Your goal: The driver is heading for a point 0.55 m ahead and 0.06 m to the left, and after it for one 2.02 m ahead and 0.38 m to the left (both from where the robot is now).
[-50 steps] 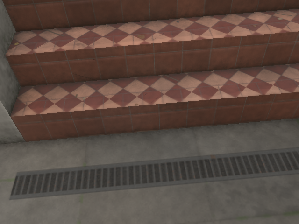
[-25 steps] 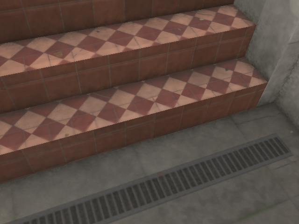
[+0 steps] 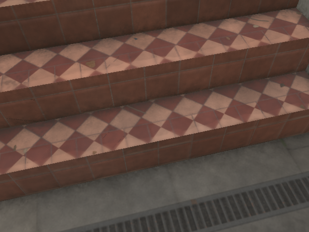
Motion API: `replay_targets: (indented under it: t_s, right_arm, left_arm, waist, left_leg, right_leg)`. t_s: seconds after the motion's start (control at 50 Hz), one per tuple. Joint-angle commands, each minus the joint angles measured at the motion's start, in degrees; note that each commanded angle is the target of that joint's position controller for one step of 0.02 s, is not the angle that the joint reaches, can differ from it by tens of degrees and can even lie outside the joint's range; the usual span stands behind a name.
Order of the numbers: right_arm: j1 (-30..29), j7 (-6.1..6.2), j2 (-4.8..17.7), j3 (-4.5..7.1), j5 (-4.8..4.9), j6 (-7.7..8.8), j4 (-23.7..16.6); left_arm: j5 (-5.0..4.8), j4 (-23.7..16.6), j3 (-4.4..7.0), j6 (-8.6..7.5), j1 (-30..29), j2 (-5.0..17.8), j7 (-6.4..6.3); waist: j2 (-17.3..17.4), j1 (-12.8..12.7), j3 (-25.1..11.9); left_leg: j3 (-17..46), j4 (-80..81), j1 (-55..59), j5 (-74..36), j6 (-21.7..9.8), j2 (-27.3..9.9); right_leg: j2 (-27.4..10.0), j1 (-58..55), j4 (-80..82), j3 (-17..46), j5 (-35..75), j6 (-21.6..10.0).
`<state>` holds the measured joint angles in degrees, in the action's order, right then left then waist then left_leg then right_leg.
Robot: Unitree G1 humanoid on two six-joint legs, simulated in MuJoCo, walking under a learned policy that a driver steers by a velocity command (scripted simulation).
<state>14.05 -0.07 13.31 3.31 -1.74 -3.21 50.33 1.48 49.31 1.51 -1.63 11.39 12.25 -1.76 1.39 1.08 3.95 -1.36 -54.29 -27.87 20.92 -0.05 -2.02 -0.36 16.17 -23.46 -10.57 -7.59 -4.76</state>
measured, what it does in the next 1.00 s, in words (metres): walks ahead: left foot, then right foot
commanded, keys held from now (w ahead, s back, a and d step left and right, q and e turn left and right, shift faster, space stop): q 0.20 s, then w+q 0.18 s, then w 0.02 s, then w+e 0.60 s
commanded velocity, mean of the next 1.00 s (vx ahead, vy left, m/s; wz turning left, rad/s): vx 0.30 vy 0.00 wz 0.09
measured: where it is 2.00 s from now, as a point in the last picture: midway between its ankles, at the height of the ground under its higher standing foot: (153, 213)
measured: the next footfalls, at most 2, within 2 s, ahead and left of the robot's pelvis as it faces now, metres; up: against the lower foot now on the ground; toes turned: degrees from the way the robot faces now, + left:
left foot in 0.16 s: +0.04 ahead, +0.12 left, +0.00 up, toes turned +9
right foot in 0.68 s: +0.25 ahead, -0.05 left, +0.00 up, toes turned +10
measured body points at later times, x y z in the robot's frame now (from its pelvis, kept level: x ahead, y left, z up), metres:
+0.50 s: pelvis +0.05 +0.04 +0.01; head +0.06 +0.06 +0.46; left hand +0.10 +0.33 -0.11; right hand +0.17 -0.22 -0.11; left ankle +0.00 +0.11 -0.74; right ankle +0.14 -0.09 -0.70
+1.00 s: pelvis +0.28 +0.01 +0.01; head +0.33 -0.01 +0.45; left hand +0.25 +0.28 -0.12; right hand +0.47 -0.23 -0.12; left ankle +0.40 +0.17 -0.69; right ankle +0.21 -0.06 -0.74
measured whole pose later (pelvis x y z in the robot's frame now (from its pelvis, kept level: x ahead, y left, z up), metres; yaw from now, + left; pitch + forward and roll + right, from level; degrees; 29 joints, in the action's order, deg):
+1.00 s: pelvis +0.28 +0.01 +0.01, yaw +2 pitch +2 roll +1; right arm 4.8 -1.6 15.6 1.4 -2.7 3.0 46.4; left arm -0.1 54.0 2.9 -4.1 23.1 13.1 0.5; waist 2.4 -2.5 2.6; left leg 0.9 -44.9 -35.3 6.9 1.9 -3.1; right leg 6.9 2.1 -14.6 7.0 -13.7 -6.3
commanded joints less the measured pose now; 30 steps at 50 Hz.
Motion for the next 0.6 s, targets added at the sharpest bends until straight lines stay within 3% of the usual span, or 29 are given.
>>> replay_targets:
  t_s: [0.02,0.1,0.14,0.16,0.18,0.2,0.22,0.24,0.26,0.28,0.3,0.34,0.38,0.46,0.54,0.6]
  right_arm:
    - [2.2,-0.63,2.9,0.53,-0.04,-0.62,-3.5]
    - [0.9,-1.11,3.5,0.61,0.43,-0.32,-5.7]
    - [3.7,-1.06,4.4,0.86,0.42,0.66,-5.3]
    - [4.6,-0.58,7.8,1.56,-0.01,1.44,-5.6]
    - [3.7,-0.01,16.7,3.57,0.32,1.69,-7.3]
    - [7.0,0.85,15.4,3.97,-0.26,1.51,-5.9]
    - [5.7,1.26,12.9,3.44,0.2,1.4,-5.6]
    - [2.3,1.11,11.1,2.93,0.52,1.1,-6.2]
    - [0.3,1.01,10.3,2.65,1.0,1.18,-7.0]
    - [-0.4,0.82,9.0,2.27,1.14,1.48,-7.5]
    - [0.7,0.52,8.8,2.17,1.27,1.93,-7.4]
    - [3.5,0.22,9.9,2.56,1.31,3.13,-6.2]
    - [5.5,0.22,10.7,2.87,1.19,4.08,-5.4]
    - [7.8,0.25,9.7,2.33,0.87,5.57,-3.5]
    - [9.1,-0.04,11.0,2.52,0.39,6.78,-2.0]
    - [8.0,-0.03,11.5,2.66,0.08,7.48,-1.5]
  left_arm:
    - [0.21,-3.1,2.14,0.27,-0.5,8.3,-0.3]
    - [0.1,-2.9,3.09,1.45,-0.4,10.6,-0.1]
    - [0.0,-2.5,3.48,2.1,0.3,10.9,-0.1]
    - [0.26,-2.2,3.24,2.68,2.6,8.7,0.35]
    - [-0.58,-6.5,2.19,2.97,0.0,5.0,0.04]
    - [0.38,-6.8,2.51,3.56,-5.1,7.5,-0.39]
    - [-0.09,-6.5,2.59,3.73,-3.6,7.2,0.28]
    - [-0.24,-5.8,2.92,3.22,-2.7,8.2,1.05]
    - [0.58,-5.6,3.42,2.74,-2.7,9.5,1.67]
    - [1.28,-5.0,3.61,2.45,-2.1,9.9,2.25]
    - [1.32,-5.0,3.68,2.25,-2.5,9.7,2.65]
    - [1.04,-5.4,3.39,1.81,-3.9,8.4,2.94]
    - [0.85,-5.9,3.2,1.45,-5.3,7.9,2.86]
    - [0.59,-5.6,2.56,0.68,-6.4,7.0,3.22]
    - [0.08,-6.6,2.35,-0.21,-9.0,7.6,3.83]
    - [-0.16,-7.1,2.35,-0.61,-8.7,8.1,4.38]
  waist:
    - [-8.2,-0.3,-6.0]
    - [-7.5,-0.8,-6.3]
    - [-3.8,0.8,-6.2]
    - [6.6,0.5,-4.5]
    - [20.0,0.3,-0.5]
    - [10.5,3.2,0.0]
    - [7.3,0.9,-1.9]
    - [5.7,-0.6,-1.3]
    - [7.5,-1.0,-1.4]
    - [7.2,-0.9,-2.3]
    - [5.3,-0.6,-3.0]
    - [3.1,0.2,-3.0]
    - [3.9,1.0,-2.8]
    - [5.6,2.4,-2.6]
    - [5.3,3.8,-0.6]
    - [4.7,2.8,1.2]
  left_leg:
    - [-1.4,4.9,6.2,0.4,-0.5,-0.3]
    - [-3.2,13.5,10.3,2.4,-2.2,0.6]
    - [-2.0,25.5,17.7,-3.2,-4.0,1.8]
    - [10.0,37.8,18.8,-3.2,-5.6,-5.3]
    - [33.1,42.7,18.6,-14.2,-12.9,-20.1]
    - [29.7,41.5,16.3,-17.9,-16.5,-19.5]
    - [25.5,41.6,16.6,-6.8,-15.7,-15.2]
    - [23.2,43.6,16.7,6.0,-13.5,-11.5]
    - [22.9,45.2,18.7,10.1,-12.5,-9.6]
    - [22.2,45.8,20.5,9.2,-12.5,-8.4]
    - [22.4,45.8,22.3,7.7,-12.6,-8.1]
    - [22.7,45.6,25.4,4.5,-12.9,-8.1]
    - [23.1,45.5,26.8,3.1,-13.5,-7.8]
    - [20.6,46.4,27.1,0.5,-13.5,-8.1]
    - [19.3,46.4,25.3,1.8,-13.2,-10.0]
    - [17.7,46.1,23.1,1.7,-12.5,-11.4]
  right_leg:
    - [-16.7,0.3,9.7,10.0,-2.1,-8.5]
    - [-18.7,-1.2,6.1,9.7,-4.5,-7.0]
    - [-16.8,2.1,-0.8,6.1,-5.4,-2.4]
    - [-11.9,5.9,-12.1,1.0,-11.7,2.1]
    - [0.3,20.3,-22.1,-0.6,-27.2,6.6]
    - [-0.8,19.7,-32.4,8.3,-26.3,6.5]
    - [-1.5,19.4,-34.1,10.9,-20.9,6.1]
    - [-2.1,19.9,-33.1,11.7,-15.5,5.7]
    - [-1.7,21.2,-33.5,11.2,-12.2,5.4]
    - [-1.7,21.4,-34.1,11.0,-10.2,5.7]
    - [-1.5,21.8,-34.0,11.1,-9.0,5.9]
    - [-1.6,23.3,-31.5,11.4,-7.1,6.6]
    - [-1.6,23.8,-28.0,11.7,-6.3,7.4]
    - [-2.2,20.4,-19.2,9.9,-4.6,7.6]
    - [-2.8,17.0,-14.1,9.1,-6.0,5.4]
    - [-2.5,12.7,-11.3,9.0,-8.0,2.9]
Over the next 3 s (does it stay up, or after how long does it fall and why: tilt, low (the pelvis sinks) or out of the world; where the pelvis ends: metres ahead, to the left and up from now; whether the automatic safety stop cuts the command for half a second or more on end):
stays up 0.93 0.36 0.30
